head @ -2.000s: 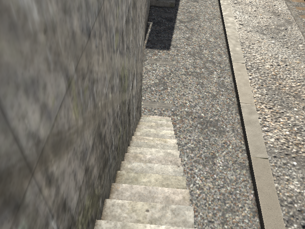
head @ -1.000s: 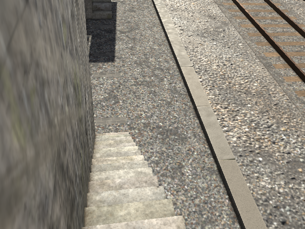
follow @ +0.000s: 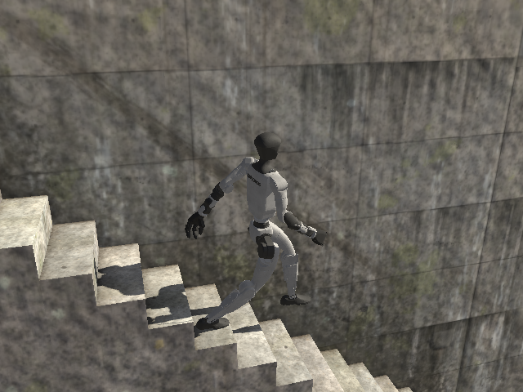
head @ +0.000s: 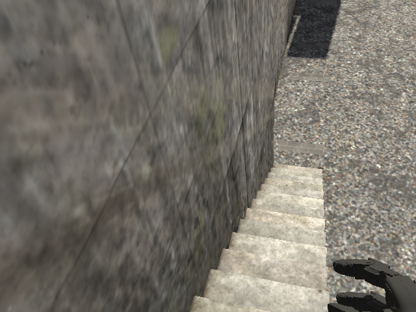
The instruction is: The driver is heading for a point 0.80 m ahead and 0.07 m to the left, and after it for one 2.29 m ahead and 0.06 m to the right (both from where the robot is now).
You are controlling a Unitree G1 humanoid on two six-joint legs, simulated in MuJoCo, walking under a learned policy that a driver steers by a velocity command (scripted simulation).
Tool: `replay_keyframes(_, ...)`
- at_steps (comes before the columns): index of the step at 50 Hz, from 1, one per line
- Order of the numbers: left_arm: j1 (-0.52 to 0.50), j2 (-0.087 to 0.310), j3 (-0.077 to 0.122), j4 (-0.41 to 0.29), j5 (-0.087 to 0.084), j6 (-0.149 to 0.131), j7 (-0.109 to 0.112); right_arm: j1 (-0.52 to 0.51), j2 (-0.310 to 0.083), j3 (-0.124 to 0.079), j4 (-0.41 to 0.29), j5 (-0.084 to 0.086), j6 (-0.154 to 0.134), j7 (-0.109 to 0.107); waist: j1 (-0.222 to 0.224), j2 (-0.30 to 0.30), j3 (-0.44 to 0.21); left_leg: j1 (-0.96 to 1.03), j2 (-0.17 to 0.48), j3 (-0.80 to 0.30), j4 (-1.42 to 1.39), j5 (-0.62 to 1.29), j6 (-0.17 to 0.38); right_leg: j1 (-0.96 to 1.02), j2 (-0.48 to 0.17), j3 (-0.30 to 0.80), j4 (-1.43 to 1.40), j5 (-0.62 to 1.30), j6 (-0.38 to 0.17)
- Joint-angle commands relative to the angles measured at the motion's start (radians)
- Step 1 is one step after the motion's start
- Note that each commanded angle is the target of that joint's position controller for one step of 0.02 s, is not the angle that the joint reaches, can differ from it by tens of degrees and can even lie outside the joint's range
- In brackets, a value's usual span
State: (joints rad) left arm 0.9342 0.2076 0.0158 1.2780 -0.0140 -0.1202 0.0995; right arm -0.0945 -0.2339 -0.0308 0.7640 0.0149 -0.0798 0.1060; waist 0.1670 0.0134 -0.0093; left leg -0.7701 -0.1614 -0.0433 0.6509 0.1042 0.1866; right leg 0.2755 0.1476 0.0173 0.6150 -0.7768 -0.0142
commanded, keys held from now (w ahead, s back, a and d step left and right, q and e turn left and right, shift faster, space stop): w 0.34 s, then w+q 0.16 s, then q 0.16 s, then no key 0.34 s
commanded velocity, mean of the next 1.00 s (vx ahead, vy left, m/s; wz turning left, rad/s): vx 0.35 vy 0.00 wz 0.17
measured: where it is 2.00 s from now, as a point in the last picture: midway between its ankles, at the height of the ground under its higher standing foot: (282, 236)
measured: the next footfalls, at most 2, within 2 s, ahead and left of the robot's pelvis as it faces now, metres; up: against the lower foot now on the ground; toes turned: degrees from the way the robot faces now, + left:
left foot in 0.22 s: +0.14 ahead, +0.11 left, -0.36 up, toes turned -2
right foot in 0.46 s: +0.62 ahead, -0.18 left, -0.78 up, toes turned -1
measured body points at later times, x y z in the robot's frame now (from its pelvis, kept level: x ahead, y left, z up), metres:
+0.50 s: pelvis +0.61 -0.08 -0.67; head +0.62 -0.17 -0.23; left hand +0.51 +0.19 -0.74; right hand +0.63 -0.34 -0.86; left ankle +0.52 +0.11 -1.10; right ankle +0.62 -0.18 -1.39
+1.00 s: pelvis +1.19 -0.01 -1.10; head +1.19 -0.01 -0.65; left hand +1.38 +0.21 -1.20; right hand +1.00 -0.23 -1.22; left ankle +1.11 -0.03 -1.80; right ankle +1.22 -0.22 -1.74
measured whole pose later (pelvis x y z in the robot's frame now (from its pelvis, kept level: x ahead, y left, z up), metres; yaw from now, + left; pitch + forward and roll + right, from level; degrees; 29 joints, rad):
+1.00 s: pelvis +1.19 -0.01 -1.10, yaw +10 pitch +1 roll +2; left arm 0.03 0.16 0.01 0.79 -0.07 -0.01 0.01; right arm 0.66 -0.14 0.03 1.26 0.03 -0.01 -0.11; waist -0.11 -0.04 -0.03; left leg -0.19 -0.30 -0.06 0.61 -0.37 0.18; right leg -0.54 0.07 0.36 1.21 -0.32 0.15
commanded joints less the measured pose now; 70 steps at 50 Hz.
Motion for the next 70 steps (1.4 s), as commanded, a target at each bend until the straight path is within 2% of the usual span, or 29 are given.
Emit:
replay_keyframes(1,-0.042,0.038,-0.015,-0.028,0.004,-0.009,-0.004,-0.121,0.054,0.035,-0.131,-0.056,-0.045,0.03,-0.087,0.02,0.191,0.656,-0.047,0.207,-0.089,0.506,-0.018,-0.867,-0.138,0.116,0.008,1.033,0.156)
replay_keyframes(6,-0.477,0.18,0.005,-0.228,-0.014,-0.011,-0.028,0.81,-0.08,-0.005,0.173,-0.032,0.011,-0.034,-0.505,0.105,0.003,1.006,0.231,-0.034,-0.312,0.671,0.069,-0.903,-0.021,-0.003,1.31,-0.17,0.31)
replay_keyframes(12,-0.476,0.038,0.017,-0.461,-0.017,-0.076,-0.092,0.887,-0.178,-0.051,0.258,0.002,-0.083,-0.17,-0.244,0.243,0.155,1.321,0.311,-0.18,-0.033,0.853,0.092,-1.581,-0.172,0.117,0.988,-0.297,0.151)
replay_keyframes(13,-0.112,0.083,0.01,-0.412,-0.098,-0.12,-0.151,0.251,-0.12,-0.058,0.006,0.122,-0.025,-0.216,0.064,0.175,0.175,0.855,0.454,-0.333,0.157,0.553,0.074,-1.246,-0.466,0.375,-0.141,0.401,0.073)
replay_keyframes(14,0.185,0.202,0.065,-0.227,-0.076,-0.129,-0.162,0.092,-0.051,-0.036,0.001,0.086,0.026,-0.236,0.211,-0.031,0.041,0.386,0.261,-0.261,0.344,0.12,0.02,-0.476,-0.464,0.175,-0.212,1.304,0.014)
replay_keyframes(15,0.223,0.206,0.07,-0.155,-0.023,-0.139,-0.173,0.154,-0.089,-0.033,0.013,0.03,0.008,-0.197,0.218,-0.393,-0.098,0.189,0.135,-0.126,0.461,-0.07,-0.007,-0.048,-0.241,-0.003,0.023,1.703,0.06)
replay_keyframes(18,0.229,0.081,-0.015,-0.255,0.047,-0.03,-0.159,0.275,-0.127,-0.067,0.035,0.103,0.021,-0.165,0.259,-0.344,0.0,0.05,-0.132,-0.123,1.342,-1.024,-0.172,0.038,-0.403,0.097,-0.235,1.775,0.111)
replay_keyframes(20,0.188,0.165,-0.043,-0.269,0.065,0.007,-0.155,0.343,-0.006,-0.038,0.035,0.073,0.062,-0.218,0.14,-0.107,0.023,0.019,-0.124,-0.114,1.749,-1.334,-0.258,-0.142,-0.558,0.303,-0.194,2.107,0.147)
replay_keyframes(21,0.153,0.474,0.039,-0.156,-0.015,0.024,-0.123,0.466,0.081,-0.001,-0.054,0.01,0.059,-0.155,-0.012,-0.594,0.071,-0.234,-0.119,0.128,1.533,-1.13,-0.221,-0.24,-0.479,0.446,-0.36,1.304,0.251)
replay_keyframes(22,0.072,0.382,0.037,-0.229,0.004,0.016,-0.107,0.397,-0.031,-0.02,-0.02,-0.014,0.06,-0.136,0.073,-0.609,0.235,-0.247,-0.068,0.183,1.289,-1.041,-0.22,-0.345,-0.302,0.275,-0.362,1.173,0.291)
replay_keyframes(23,-0.144,0.237,0.006,-0.375,0.082,0.007,-0.099,0.573,-0.1,-0.037,0.128,0.055,0.058,-0.134,0.017,-0.133,0.143,-0.21,-0.099,-0.028,1.317,-0.841,-0.234,-0.15,-0.357,0.16,-0.144,1.38,0.184)
replay_keyframes(24,-0.196,0.342,0.023,-0.35,0.08,-0.004,-0.092,0.734,0.036,-0.004,0.14,0.039,0.075,-0.111,-0.108,-0.395,0.07,-0.12,-0.037,0.02,1.29,-0.755,-0.173,-0.343,-0.394,0.219,-0.211,1.441,0.244)
replay_keyframes(25,-0.187,0.483,0.061,-0.289,0.026,-0.012,-0.118,0.762,0.118,0.017,0.109,0.097,0.058,-0.095,-0.174,-0.798,0.052,-0.357,0.101,-0.087,1.494,-0.732,-0.156,-0.372,-0.72,0.631,-0.12,1.153,-0.18)
replay_keyframes(28,-0.307,0.085,-0.027,-0.328,0.074,-0.028,-0.085,0.466,-0.102,-0.017,0.161,0.041,-0.018,-0.097,-0.18,-0.079,0.156,-0.378,0.091,-0.126,0.82,-0.125,-0.039,-0.479,-0.422,0.167,-0.107,1.511,0.024)
replay_keyframes(29,-0.373,0.245,-0.001,-0.285,0.092,-0.055,-0.059,0.374,0.057,0.029,0.136,0.034,-0.038,-0.102,-0.193,-0.386,0.153,-0.466,0.192,-0.14,0.832,-0.166,-0.076,-0.568,-0.67,0.434,-0.031,1.662,-0.078)
replay_keyframes(31,-0.546,0.042,-0.065,-0.309,0.04,-0.073,0.01,0.225,-0.078,0.023,0.006,0.01,-0.058,-0.052,-0.206,-0.098,0.373,-0.078,0.15,-0.012,0.104,0.274,-0.086,-0.941,-0.299,0.001,-0.015,1.11,0.095)
replay_keyframes(34,-0.591,0.207,-0.021,-0.269,0.002,-0.073,0.01,0.776,-0.061,-0.015,0.275,-0.04,0.029,0.009,-0.348,0.021,-0.035,1.06,-0.001,0.177,0.2,1.008,-0.208,-1.193,-0.189,-0.21,0.474,0.777,0.031)
replay_keyframes(37,-0.66,0.207,0.019,-0.265,-0.03,0.005,-0.041,0.853,-0.088,-0.028,0.283,-0.031,0.126,-0.035,-0.394,0.187,0.168,0.711,0.25,-0.026,-0.401,0.8,-0.146,-0.611,-0.12,-0.126,1.151,0.167,0.142)
replay_keyframes(41,-0.705,0.041,0.02,-0.306,-0.06,0.039,-0.016,1.057,-0.01,0.052,0.48,-0.056,-0.035,-0.017,-0.378,0.055,0.1,0.855,0.348,-0.066,-0.539,0.908,-0.215,-0.622,0.11,-0.027,1.533,-0.262,0.111)
replay_keyframes(44,-0.454,-0.057,0.029,-0.443,0.027,0.069,-0.076,0.843,-0.33,0.004,0.425,0.033,0.037,-0.146,-0.067,0.929,0.193,1.106,0.198,-0.046,0.114,1.995,-0.394,-1.166,0.072,0.145,1.282,-0.124,0.108)
replay_keyframes(45,-0.711,-0.079,-0.011,-0.577,-0.085,0.108,-0.104,0.611,-0.211,0.016,0.412,0.072,0.098,-0.198,-0.055,0.523,0.105,0.908,0.406,-0.697,-0.08,0.684,-0.054,-1.209,-0.119,0.218,0.646,0.299,0.158)
replay_keyframes(46,-0.743,0.062,0.025,-0.499,-0.113,0.114,-0.11,0.632,-0.013,0.06,0.389,0.008,0.1,-0.206,-0.097,-0.05,0.026,0.754,0.42,-0.686,-0.105,0.785,-0.135,-1.011,-0.112,0.351,0.772,0.42,0.181)
replay_keyframes(49,-0.7,0.076,0.023,-0.489,-0.055,0.128,-0.085,0.703,-0.104,0.032,0.419,0.019,0.038,-0.249,-0.094,-0.274,0.02,0.552,0.466,-0.591,-0.064,0.938,-0.157,-0.833,-0.176,0.403,0.425,0.626,0.178)
replay_keyframes(56,-0.694,0.031,0.019,-0.46,0.059,0.056,-0.123,0.715,0.037,0.058,0.414,0.033,0.003,-0.302,-0.111,-0.125,0.048,0.144,0.056,0.005,0.383,-0.005,-0.32,-0.291,-0.026,0.025,-0.047,1.572,0.138)
replay_keyframes(60,0.12,0.018,0.0,-0.232,0.063,0.029,-0.123,0.077,-0.151,-0.014,0.05,0.01,0.002,-0.259,0.334,-0.299,0.174,-0.405,-0.021,0.16,1.737,-1.323,-0.435,0.108,-0.262,0.216,-0.318,1.65,-0.155)
replay_keyframes(62,0.013,0.242,0.02,-0.26,0.037,-0.007,-0.06,0.108,0.021,0.012,-0.222,-0.035,-0.008,-0.229,0.035,-0.331,0.131,-0.805,0.063,-0.124,1.901,-1.38,-0.381,0.252,-0.478,0.699,-0.012,1.815,-0.338)
replay_keyframes(65,-0.634,0.253,0.053,-0.465,-0.024,0.035,0.024,0.306,-0.044,0.006,-0.124,-0.059,-0.025,-0.163,-0.303,0.448,0.233,-0.22,0.115,-0.048,0.784,-0.687,-0.218,-0.647,-0.239,0.498,-0.198,1.353,-0.2)
replay_keyframes(67,-0.857,0.266,0.081,-0.516,0.042,0.051,0.027,0.822,-0.13,-0.058,0.128,0.02,-0.022,-0.152,-0.458,0.183,-0.056,0.88,0.249,-0.191,0.404,0.435,-0.202,-1.231,-0.148,0.501,0.11,0.947,-0.139)
replay_keyframes(70,-0.68,0.073,0.039,-0.453,-0.082,0.119,0.021,0.689,-0.091,-0.04,0.089,0.0,0.022,-0.105,-0.298,0.027,-0.004,0.888,0.304,-0.171,-0.243,0.779,-0.238,-0.844,0.011,0.25,0.391,0.281,-0.01)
